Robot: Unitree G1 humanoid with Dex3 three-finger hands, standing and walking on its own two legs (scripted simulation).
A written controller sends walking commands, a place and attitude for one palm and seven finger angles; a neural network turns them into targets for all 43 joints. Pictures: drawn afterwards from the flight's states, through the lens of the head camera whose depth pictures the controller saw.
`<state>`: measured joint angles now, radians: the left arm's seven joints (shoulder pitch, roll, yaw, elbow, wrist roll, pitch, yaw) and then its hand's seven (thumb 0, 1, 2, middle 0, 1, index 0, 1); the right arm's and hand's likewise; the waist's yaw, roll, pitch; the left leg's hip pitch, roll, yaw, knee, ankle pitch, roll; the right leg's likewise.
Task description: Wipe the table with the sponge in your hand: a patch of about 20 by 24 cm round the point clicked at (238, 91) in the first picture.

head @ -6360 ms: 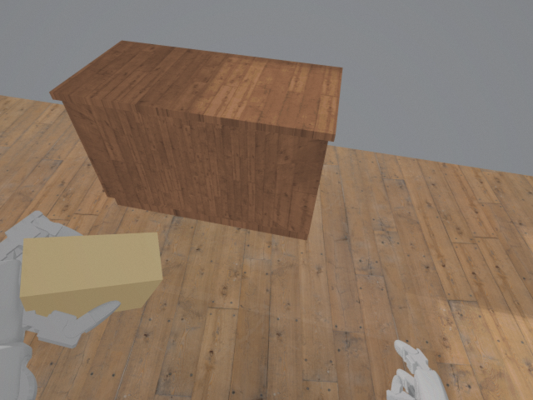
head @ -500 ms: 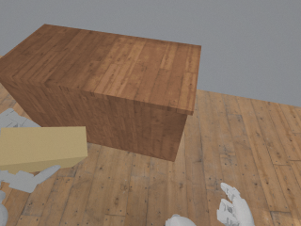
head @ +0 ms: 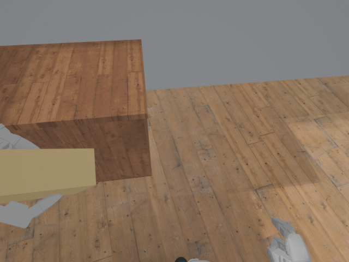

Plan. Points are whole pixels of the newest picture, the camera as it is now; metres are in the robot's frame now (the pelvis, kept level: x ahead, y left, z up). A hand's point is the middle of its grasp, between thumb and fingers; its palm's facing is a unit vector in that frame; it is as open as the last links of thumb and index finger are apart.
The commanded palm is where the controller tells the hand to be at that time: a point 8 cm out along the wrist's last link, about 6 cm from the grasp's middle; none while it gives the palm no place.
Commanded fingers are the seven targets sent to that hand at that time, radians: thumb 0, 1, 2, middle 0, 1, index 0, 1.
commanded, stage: turn to face it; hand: left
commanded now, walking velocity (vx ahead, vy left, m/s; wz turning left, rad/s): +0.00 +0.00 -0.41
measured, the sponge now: (57, 175) +0.23 +0.21 +0.15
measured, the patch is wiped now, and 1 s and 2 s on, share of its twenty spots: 0.00 0.00 0.00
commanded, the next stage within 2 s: take the last steps up to it in 0.32 s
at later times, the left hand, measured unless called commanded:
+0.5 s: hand (98, 186) +0.21 +0.13 +0.17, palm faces +0.13 -0.85 -0.51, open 9.9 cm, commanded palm +0.16 +0.20 +0.18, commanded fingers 0.00 0.10 1.30 -1.20 -1.60 -1.20 -1.60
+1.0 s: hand (88, 191) +0.20 +0.14 +0.17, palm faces +0.23 -0.87 -0.44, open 9.9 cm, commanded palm +0.15 +0.20 +0.18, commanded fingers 0.00 0.10 1.30 -1.20 -1.60 -1.20 -1.60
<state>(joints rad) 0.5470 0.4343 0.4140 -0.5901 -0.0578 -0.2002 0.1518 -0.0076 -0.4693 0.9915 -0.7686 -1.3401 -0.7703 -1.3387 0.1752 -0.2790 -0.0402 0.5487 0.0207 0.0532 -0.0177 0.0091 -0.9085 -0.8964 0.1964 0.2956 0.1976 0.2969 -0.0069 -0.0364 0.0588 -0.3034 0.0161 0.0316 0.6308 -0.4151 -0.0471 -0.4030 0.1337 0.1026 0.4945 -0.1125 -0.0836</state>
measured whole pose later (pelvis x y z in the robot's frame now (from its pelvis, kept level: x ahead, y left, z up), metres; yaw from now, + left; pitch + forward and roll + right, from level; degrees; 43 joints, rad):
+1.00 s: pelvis -0.05 -0.05 +0.00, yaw -9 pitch -1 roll +1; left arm 0.48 0.34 0.32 -0.43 -0.01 -0.24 0.13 -0.01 -0.47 0.99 -0.77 -1.34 -0.77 -1.34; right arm 0.20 -0.19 0.00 0.67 0.00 -0.04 -0.05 0.01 -0.90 -0.90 0.20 0.30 0.20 0.30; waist -0.01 0.02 0.04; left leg -0.48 0.05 0.05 1.01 -0.35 -0.01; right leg -0.26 -0.06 -0.15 0.54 -0.27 -0.03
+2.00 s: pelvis +0.14 +0.04 +0.00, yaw -9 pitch +0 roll +1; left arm 0.49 0.40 0.39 -0.54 -0.03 -0.23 0.16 -0.01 -0.47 1.00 -0.77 -1.34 -0.77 -1.34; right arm 0.17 -0.14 0.01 0.59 0.02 -0.11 -0.04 0.01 -0.90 -0.90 0.20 0.30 0.20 0.30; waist 0.00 0.00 0.06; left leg -0.33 0.06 0.18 0.57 -0.24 0.03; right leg -0.39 -0.07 -0.15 0.82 -0.47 0.03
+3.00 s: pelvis +0.09 +0.06 +0.00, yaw -10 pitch -2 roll -1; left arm 0.48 0.36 0.34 -0.45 -0.02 -0.19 0.16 -0.01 -0.47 1.00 -0.77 -1.34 -0.77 -1.34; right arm 0.25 -0.20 0.03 0.61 0.01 -0.07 -0.08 0.01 -0.90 -0.90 0.20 0.30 0.20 0.30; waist 0.00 0.02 0.05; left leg -0.31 0.03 0.07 0.51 -0.17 0.02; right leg -0.27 0.00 -0.09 0.50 -0.19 -0.02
